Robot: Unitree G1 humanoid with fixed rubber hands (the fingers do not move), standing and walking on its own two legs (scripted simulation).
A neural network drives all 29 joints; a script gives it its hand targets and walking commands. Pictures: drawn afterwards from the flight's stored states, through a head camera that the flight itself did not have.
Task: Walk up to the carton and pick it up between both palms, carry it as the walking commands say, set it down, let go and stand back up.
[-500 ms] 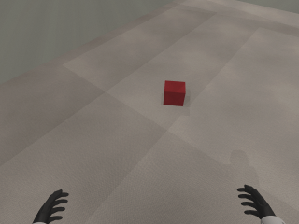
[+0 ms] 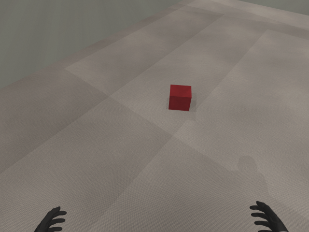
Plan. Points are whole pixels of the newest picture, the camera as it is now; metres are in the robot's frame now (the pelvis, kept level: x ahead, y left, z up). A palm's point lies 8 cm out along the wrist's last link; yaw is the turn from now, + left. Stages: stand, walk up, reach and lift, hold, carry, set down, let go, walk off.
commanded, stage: stand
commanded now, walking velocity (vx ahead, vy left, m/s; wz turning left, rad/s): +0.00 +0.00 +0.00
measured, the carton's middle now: (179, 97) +1.29 -0.24 -0.69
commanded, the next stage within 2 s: walk up in 1.02 s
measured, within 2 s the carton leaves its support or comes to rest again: neither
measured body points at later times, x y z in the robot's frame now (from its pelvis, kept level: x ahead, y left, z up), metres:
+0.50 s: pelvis +0.00 +0.00 +0.01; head +0.00 +0.00 +0.45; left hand +0.12 +0.31 -0.10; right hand +0.12 -0.31 -0.10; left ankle +0.01 +0.12 -0.74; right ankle +0.01 -0.12 -0.74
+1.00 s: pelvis +0.00 +0.00 +0.01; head +0.00 +0.00 +0.46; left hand +0.11 +0.31 -0.11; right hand +0.11 -0.31 -0.11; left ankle +0.01 +0.12 -0.74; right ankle +0.01 -0.13 -0.74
